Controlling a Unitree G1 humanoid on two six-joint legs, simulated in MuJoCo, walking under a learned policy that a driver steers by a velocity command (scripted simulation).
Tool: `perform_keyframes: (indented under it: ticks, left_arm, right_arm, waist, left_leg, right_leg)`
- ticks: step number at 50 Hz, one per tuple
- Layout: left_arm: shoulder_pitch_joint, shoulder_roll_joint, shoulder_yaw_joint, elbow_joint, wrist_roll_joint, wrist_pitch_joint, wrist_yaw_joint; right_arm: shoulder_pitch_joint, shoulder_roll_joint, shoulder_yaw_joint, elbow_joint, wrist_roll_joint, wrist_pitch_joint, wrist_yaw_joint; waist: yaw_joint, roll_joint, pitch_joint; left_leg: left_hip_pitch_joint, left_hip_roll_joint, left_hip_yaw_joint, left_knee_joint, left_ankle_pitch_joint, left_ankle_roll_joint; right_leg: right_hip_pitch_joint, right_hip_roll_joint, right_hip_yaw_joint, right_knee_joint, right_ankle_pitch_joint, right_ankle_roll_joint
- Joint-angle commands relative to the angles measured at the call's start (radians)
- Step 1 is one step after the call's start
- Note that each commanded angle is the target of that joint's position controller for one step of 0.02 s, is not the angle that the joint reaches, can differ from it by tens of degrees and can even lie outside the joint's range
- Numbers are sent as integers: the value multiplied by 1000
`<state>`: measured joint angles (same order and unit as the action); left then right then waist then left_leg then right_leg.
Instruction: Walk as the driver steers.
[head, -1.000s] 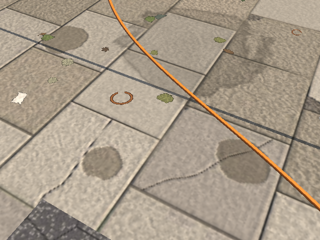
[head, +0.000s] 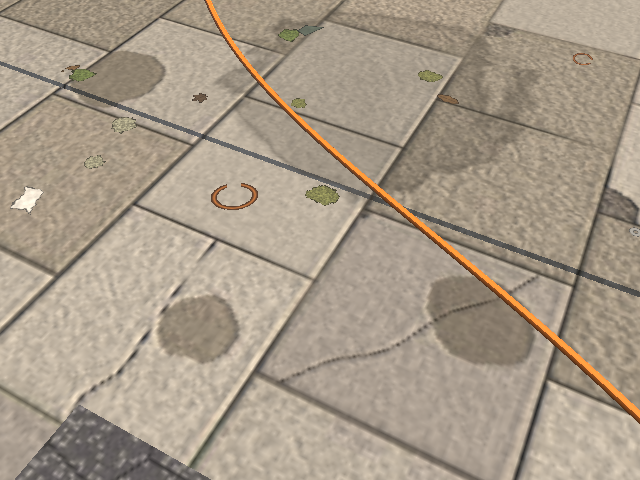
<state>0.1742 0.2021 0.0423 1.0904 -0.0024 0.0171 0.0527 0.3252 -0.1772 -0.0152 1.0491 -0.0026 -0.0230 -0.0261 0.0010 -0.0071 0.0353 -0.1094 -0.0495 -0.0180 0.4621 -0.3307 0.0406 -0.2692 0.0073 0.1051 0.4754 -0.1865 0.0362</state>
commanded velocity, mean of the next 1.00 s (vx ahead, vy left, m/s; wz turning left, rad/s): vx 0.15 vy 0.00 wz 0.00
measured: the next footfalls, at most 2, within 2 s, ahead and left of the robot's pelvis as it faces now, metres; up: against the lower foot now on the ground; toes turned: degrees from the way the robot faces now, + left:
right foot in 0.50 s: +0.19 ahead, -0.18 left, +0.00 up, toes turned -2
left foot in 0.84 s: +0.24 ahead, +0.05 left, +0.00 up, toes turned +1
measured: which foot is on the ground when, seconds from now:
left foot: down 0.00-0.50, up 0.52-0.82, down 0.84-1.00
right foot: down 0.00-0.22, up 0.24-0.48, down 0.50-1.00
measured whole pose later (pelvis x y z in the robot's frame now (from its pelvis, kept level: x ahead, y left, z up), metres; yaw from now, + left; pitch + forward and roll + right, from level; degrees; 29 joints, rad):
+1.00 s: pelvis +0.18 -0.08 +0.00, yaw +1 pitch +0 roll -1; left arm 0.21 0.21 0.01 1.07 0.01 -0.03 0.02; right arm 0.19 -0.21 -0.05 1.00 0.00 -0.01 -0.04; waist 0.01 -0.01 0.02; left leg -0.27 0.03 -0.01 0.51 -0.24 -0.01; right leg -0.14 0.03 -0.07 0.45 -0.30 -0.04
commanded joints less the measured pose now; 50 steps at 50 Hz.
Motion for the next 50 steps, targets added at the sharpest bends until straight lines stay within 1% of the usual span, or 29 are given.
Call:
perform_keyframes:
  ticks: [1,9,10,11,12,13,14,15,17,19,21,23,24,25,26,27,28,29,30,32,35,38,41,42,43,44,45,46,50]
  left_arm:
    - [13,97,12,-22,0,-7,3]
    - [25,94,6,-8,-1,-6,3]
    - [52,76,2,5,-2,-4,4]
    - [45,89,9,0,-12,-6,2]
    - [-37,106,11,-39,-17,-20,-7]
    - [-132,106,7,-95,-32,-45,-19]
    - [-173,112,10,-120,-37,-69,-29]
    - [-154,114,15,-118,-35,-89,-37]
    - [-137,103,16,-122,-35,-124,-54]
    - [-138,85,16,-110,-28,-135,-62]
    - [-118,64,9,-104,-29,-128,-69]
    - [10,107,28,-67,-32,-112,-63]
    - [96,143,44,-48,-31,-105,-55]
    - [206,219,65,-34,-23,-104,-45]
    - [310,358,86,-21,1,-96,-44]
    - [295,288,63,-12,5,-104,-53]
    - [187,237,44,-43,-2,-112,-58]
    - [85,189,28,-74,-3,-114,-63]
    - [27,156,15,-88,-1,-112,-67]
    - [17,101,-6,-78,19,-110,-63]
    - [8,129,-11,-69,33,-108,-44]
    - [15,186,2,-67,15,-90,-33]
    - [14,150,-6,-60,-13,-74,-40]
    - [46,122,-14,-49,-7,-74,-45]
    - [74,107,-16,-47,9,-75,-49]
    - [150,84,-16,-37,11,-67,-45]
    - [121,98,-16,-32,14,-59,-37]
    - [103,108,-14,-36,10,-52,-32]
    - [110,108,-17,-32,8,-37,-23]
  right_arm:
    - [75,-92,-14,-8,0,-5,-2]
    - [94,-86,-9,9,1,-5,-2]
    - [131,-89,-11,26,2,-3,-5]
    - [141,-147,-30,19,16,1,-10]
    - [180,-204,-48,13,27,-4,-13]
    - [162,-257,-67,-2,31,-18,-17]
    - [131,-235,-64,-20,20,-39,-18]
    - [123,-194,-56,-28,16,-56,-16]
    - [119,-165,-52,-42,27,-68,-4]
    - [147,-169,-52,-40,22,-54,-1]
    - [161,-196,-55,-38,18,-38,4]
    - [143,-216,-56,-46,22,-32,4]
    - [121,-210,-50,-53,22,-33,3]
    - [111,-169,-36,-68,11,-36,2]
    - [174,-51,-5,-94,-1,-47,-9]
    - [192,-84,-16,-81,18,-57,-9]
    - [157,-127,-27,-87,39,-58,-5]
    - [101,-143,-32,-94,36,-55,-5]
    - [77,-146,-41,-93,25,-46,-11]
    - [88,-129,-49,-86,17,-26,-15]
    - [53,-76,-34,-99,12,-15,-19]
    - [-9,-101,-32,-110,10,6,-23]
    - [-14,-123,-39,-93,-2,30,-22]
    - [-25,-145,-43,-97,-12,35,-25]
    - [-35,-180,-48,-105,-11,36,-29]
    - [-79,-217,-58,-91,6,33,-26]
    - [-98,-166,-55,-92,13,27,-19]
    - [-101,-137,-48,-85,7,19,-16]
    - [-101,-134,-52,-59,9,-2,-10]
  waist:
    - [0,12,14]
    - [-1,12,17]
    - [-8,33,-26]
    - [-26,92,3]
    - [-65,154,77]
    - [-83,217,170]
    - [-76,168,219]
    - [-57,118,214]
    - [-47,93,157]
    - [-61,106,114]
    - [-47,136,110]
    - [24,132,57]
    - [78,116,11]
    - [127,10,-82]
    - [108,-296,-214]
    - [88,-247,-239]
    - [56,-168,-139]
    - [33,-101,-90]
    - [11,-71,-55]
    - [-21,-84,-44]
    - [-47,-84,-61]
    - [-27,-82,-104]
    - [-47,-43,-58]
    - [-38,-13,-35]
    - [-6,42,-16]
    - [57,153,-8]
    - [21,112,11]
    - [15,81,11]
    - [12,56,-58]
  left_leg:
    - [-144,65,-52,-119,163,4]
    - [-142,63,-47,-120,166,3]
    - [-121,60,-54,-153,-63,17]
    - [-117,99,-132,-197,-370,68]
    - [-103,222,-311,-298,-609,145]
    - [-88,387,-501,-410,-649,224]
    - [-43,433,-559,-431,-537,251]
    - [47,425,-522,-409,-424,237]
    - [131,370,-385,-376,-255,182]
    - [66,260,-215,-340,-77,140]
    - [-63,223,-137,-273,47,136]
    - [-152,212,-128,-161,224,108]
    - [-165,182,-91,-36,382,73]
    - [-234,115,-22,210,335,10]
    - [-445,-29,63,584,-142,-72]
    - [-458,-17,-88,792,-290,-76]
    - [-499,36,-96,863,-245,-55]
    - [-482,85,-64,842,-170,-43]
    - [-451,115,-47,778,-120,-37]
    - [-334,134,-32,662,-52,-31]
    - [-240,126,-16,376,-9,-56]
    - [-154,104,7,196,54,-76]
    - [-20,97,14,2,234,-43]
    - [17,134,-28,-37,321,-26]
    - [40,177,-65,-32,433,-4]
    - [-17,165,-61,-7,354,32]
    - [-63,134,-49,-14,299,23]
    - [-63,127,-43,-16,324,8]
    - [-27,117,-33,13,475,2]
  right_leg:
    - [107,-18,2,-34,146,-45]
    - [102,-17,0,-36,146,-46]
    - [107,20,-45,-3,-40,-46]
    - [17,73,-107,96,-296,-48]
    - [-149,70,-132,210,-354,-50]
    - [-317,-5,-114,347,-263,-62]
    - [-444,-63,-65,439,-237,-68]
    - [-541,-94,-51,489,-202,-72]
    - [-553,-127,-61,409,-134,-73]
    - [-351,-72,-142,247,-113,-55]
    - [-149,-16,-206,151,-69,-34]
    - [75,32,-217,78,54,-38]
    - [177,37,-204,35,75,-57]
    - [327,-95,-50,-7,130,-101]
    - [497,-394,375,-127,313,-276]
    - [434,-435,540,-208,337,-338]
    - [327,-416,393,-187,333,-317]
    - [229,-354,245,-185,361,-278]
    - [149,-304,142,-195,421,-244]
    - [57,-230,18,-211,516,-216]
    - [32,-195,-55,-193,636,-239]
    - [49,-216,-30,-177,566,-261]
    - [-36,-174,-18,-179,189,-207]
    - [-64,-141,-20,-176,39,-163]
    - [-95,-86,-50,-153,-86,-126]
    - [-62,-26,-104,-169,-110,-102]
    - [-17,-13,-125,-145,-88,-82]
    - [-12,-14,-126,-130,-43,-78]
    - [65,-31,-123,-80,157,-78]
